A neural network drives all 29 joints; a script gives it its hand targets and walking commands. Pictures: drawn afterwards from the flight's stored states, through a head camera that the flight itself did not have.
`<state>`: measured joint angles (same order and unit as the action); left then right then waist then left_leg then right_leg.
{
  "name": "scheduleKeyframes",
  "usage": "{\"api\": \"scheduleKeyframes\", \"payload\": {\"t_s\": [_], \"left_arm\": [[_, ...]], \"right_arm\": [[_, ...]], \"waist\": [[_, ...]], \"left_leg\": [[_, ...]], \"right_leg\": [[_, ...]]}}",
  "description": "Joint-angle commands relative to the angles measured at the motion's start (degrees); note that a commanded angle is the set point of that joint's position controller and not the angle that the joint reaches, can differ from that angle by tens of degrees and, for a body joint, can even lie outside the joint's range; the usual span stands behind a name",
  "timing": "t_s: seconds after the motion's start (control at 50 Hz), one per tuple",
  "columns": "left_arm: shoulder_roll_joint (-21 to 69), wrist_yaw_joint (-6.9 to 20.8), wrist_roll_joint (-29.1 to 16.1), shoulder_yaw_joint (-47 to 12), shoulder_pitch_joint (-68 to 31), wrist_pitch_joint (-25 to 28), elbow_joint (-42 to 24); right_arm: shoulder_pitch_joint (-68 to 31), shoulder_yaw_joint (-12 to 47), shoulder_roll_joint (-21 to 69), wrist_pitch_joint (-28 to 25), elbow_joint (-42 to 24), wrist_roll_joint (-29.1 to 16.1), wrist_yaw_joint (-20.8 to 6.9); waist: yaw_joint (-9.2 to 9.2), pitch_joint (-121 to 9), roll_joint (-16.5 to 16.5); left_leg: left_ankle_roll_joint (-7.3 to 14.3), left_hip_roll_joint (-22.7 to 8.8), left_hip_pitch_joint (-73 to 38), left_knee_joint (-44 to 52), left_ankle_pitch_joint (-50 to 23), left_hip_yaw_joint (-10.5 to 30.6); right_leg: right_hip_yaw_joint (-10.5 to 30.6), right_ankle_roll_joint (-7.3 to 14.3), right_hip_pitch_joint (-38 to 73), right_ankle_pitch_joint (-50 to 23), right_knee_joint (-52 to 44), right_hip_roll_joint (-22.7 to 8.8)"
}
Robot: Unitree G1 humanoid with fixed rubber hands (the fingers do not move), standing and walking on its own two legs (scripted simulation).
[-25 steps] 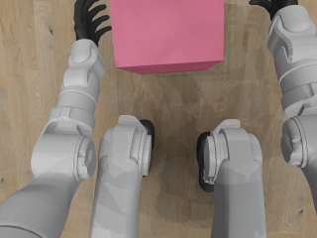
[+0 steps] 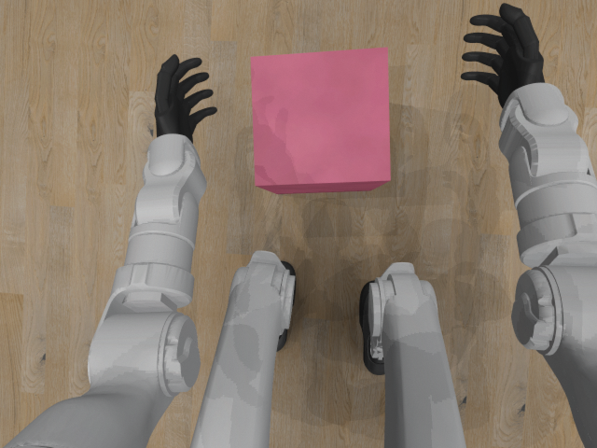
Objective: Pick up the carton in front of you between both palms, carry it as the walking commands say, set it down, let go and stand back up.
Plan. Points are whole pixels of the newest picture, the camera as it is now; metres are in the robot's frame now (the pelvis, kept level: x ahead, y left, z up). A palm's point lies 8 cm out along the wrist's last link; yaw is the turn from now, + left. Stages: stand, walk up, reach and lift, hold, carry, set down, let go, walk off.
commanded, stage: set down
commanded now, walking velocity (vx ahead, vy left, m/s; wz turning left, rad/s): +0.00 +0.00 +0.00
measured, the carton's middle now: (321, 135) +0.51 +0.03 -0.38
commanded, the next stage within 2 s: let go in 0.40 s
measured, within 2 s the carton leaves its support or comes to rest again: neither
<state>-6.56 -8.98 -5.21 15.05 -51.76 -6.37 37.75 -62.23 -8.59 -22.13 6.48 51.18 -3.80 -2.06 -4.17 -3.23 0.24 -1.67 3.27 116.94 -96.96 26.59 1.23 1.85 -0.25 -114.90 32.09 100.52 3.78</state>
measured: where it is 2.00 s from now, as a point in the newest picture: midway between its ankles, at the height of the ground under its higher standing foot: (325, 332)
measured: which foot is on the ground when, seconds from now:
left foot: down 0.00-1.00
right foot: down 0.00-1.00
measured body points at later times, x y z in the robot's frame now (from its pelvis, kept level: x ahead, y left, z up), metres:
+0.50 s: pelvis +0.03 +0.00 +0.13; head +0.31 -0.01 +0.49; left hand +0.46 +0.20 +0.02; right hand +0.53 -0.20 +0.02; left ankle +0.11 +0.12 -0.47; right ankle +0.08 -0.11 -0.47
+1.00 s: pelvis +0.10 +0.01 +0.25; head +0.25 +0.00 +0.67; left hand +0.34 +0.24 +0.15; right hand +0.38 -0.22 +0.14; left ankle +0.11 +0.12 -0.47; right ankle +0.08 -0.11 -0.47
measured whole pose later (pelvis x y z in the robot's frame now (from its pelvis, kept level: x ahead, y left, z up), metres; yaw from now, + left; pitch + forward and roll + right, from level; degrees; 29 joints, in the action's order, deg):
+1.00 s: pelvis +0.10 +0.01 +0.25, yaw -1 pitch +21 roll +0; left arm -10.0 3.1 -0.8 4.2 -0.3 0.6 28.3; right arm -6.7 -7.3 -11.7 -0.8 33.8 1.6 -0.9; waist -3.0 -3.9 -1.2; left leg 0.4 2.1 43.4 -38.2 16.1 2.2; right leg 3.9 -0.2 -41.0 19.2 38.8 2.2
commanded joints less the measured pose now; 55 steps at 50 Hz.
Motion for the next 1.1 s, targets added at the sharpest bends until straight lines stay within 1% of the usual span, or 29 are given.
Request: {"api": "scheduleKeyframes", "payload": {"t_s": [0.0, 0.1, 0.32, 0.36, 0.42, 0.5, 0.54, 0.58, 0.66, 0.72, 0.78, 0.88, 1.0, 1.04, 1.08], "left_arm": [[-5.05, 0.37, 0.6, 0.98, -7.72, 0.46, -8.19], [-4.22, 1.25, 1.22, 1.25, -6.24, 0.13, -8.17], [-3.0, 2.53, 3.54, 2.6, -2.61, 1.13, -6.76], [-2.4, 2.81, 4.0, 2.82, -2.04, 1.42, -5.74], [-2.03, 3.52, 5.05, 2.86, -0.37, 2.04, -5.29], [-2.79, 5.37, 7.36, 2.3, 6.72, 2.73, -6.32], [-3.67, 6.63, 8.71, 1.47, 11.42, 2.95, -7.66], [-4.72, 7.97, 9.54, 0.04, 16.35, 3.15, -9.22], [-6.59, 10.18, 9.26, -2.72, 23.9, 3.82, -11.69], [-7.2, 11.23, 7.8, -4.76, 29.4, 4.64, -12.34], [-6.99, 11.91, 6.33, -6.6, 36.14, 5.68, -11.79], [-7.23, 12.2, 4.61, -8.86, 47.26, 7.27, -12.38], [-8.45, 11.92, 4.06, -10.62, 57.94, 8.63, -16.24], [-8.95, 11.96, 3.99, -11.06, 60.27, 8.77, -17.09], [-9.56, 12.15, 3.86, -11.44, 62.06, 8.64, -17.49]], "right_arm": [[-12.53, -1.7, -6.99, -0.38, -8.06, 0.64, -0.49], [-10.78, -2.74, -6.17, 0.07, -7.61, 1.53, -1.39], [-7.84, -4.35, -4.45, -1.02, -5.21, 3.63, -2.62], [-7.48, -4.6, -3.83, -1.32, -3.98, 4.11, -2.78], [-5.19, -5.48, -2.91, -1.84, -3.26, 5.59, -2.54], [3.3, -6.54, -0.34, -2.1, -5.65, 8.04, -0.96], [8.9, -6.84, 1.53, -2.02, -8.51, 9.18, 0.39], [14.86, -6.55, 3.33, -2.14, -12.11, 9.38, 1.68], [23.01, -4.93, 4.56, -3.3, -18.83, 8.3, 2.88], [28.9, -3.23, 5.01, -4.57, -21.36, 6.95, 2.65], [35.91, -1.88, 5.39, -5.8, -21.66, 6.11, 2.03], [48.73, -0.43, 5.66, -7.48, -21.35, 5.5, 1.46], [60.66, 0.81, 5.29, -9.15, -23.57, 5.09, 1.01], [63.83, 1.33, 5.42, -9.42, -24.68, 5.05, 0.91], [66.83, 1.85, 5.49, -9.36, -25.79, 5.0, 0.79]], "waist": [[-0.13, -60.9, 6.05], [0.02, -58.83, 5.63], [-0.78, -55.04, 5.2], [-0.8, -52.46, 5.11], [-0.17, -51.71, 4.98], [0.39, -55.22, 4.72], [0.54, -56.3, 4.47], [0.53, -55.63, 3.76], [0.38, -48.53, 2.22], [0.44, -41.83, 1.44], [0.81, -36.55, 1.37], [1.41, -30.23, 0.66], [1.67, -22.67, -0.91], [1.98, -19.26, -0.63], [2.53, -15.49, 0.2]], "left_leg": [[-1.91, 1.43, -37.6, 10.1, -17.82, -5.77], [-1.96, 1.25, -40.05, 15.68, -17.69, -5.62], [-2.0, 0.5, -49.04, 28.68, -20.24, -4.6], [-2.07, 0.27, -49.58, 30.81, -20.34, -4.33], [-2.02, 0.1, -52.02, 33.73, -21.16, -4.06], [-1.48, 0.33, -58.06, 37.24, -24.93, -4.2], [-0.99, 0.47, -61.55, 39.2, -26.57, -4.31], [-0.48, 0.38, -65.57, 41.39, -27.83, -4.12], [0.28, -0.39, -73.95, 45.88, -29.16, -2.53], [0.49, -1.07, -79.5, 49.0, -29.99, -1.19], [0.51, -1.57, -84.54, 51.62, -31.82, -0.14], [0.41, -2.05, -94.25, 56.0, -38.01, 1.17], [0.13, -2.3, -105.52, 62.46, -44.23, 1.67], [0.05, -2.18, -107.48, 65.13, -43.66, 1.57], [-0.01, -1.88, -108.51, 68.07, -40.84, 1.31]], "right_leg": [[-3.47, -0.43, 35.13, -18.61, -14.4, 0.67], [-2.93, -0.52, 38.97, -19.81, -19.98, 0.59], [-1.37, -0.55, 48.85, -22.76, -32.51, 0.15], [-1.05, -0.52, 49.55, -22.94, -34.55, -0.07], [-0.79, -0.53, 52.45, -24.3, -37.64, -0.21], [-0.42, -0.9, 60.6, -29.84, -41.59, -0.1], [-0.19, -1.14, 64.88, -32.41, -43.76, -0.06], [-0.01, -1.34, 68.29, -34.12, -46.05, -0.1], [0.02, -1.24, 70.23, -33.0, -51.11, -0.37], [-0.14, -0.99, 71.17, -30.78, -54.51, -0.76], [-0.34, -0.84, 73.0, -30.12, -57.12, -0.91], [-0.25, -0.71, 77.63, -31.84, -61.78, -0.92], [0.11, -0.57, 86.34, -34.58, -69.11, -1.06], [0.2, -0.61, 90.33, -35.5, -71.68, -1.17], [0.21, -0.7, 94.99, -36.23, -74.07, -1.31]]}}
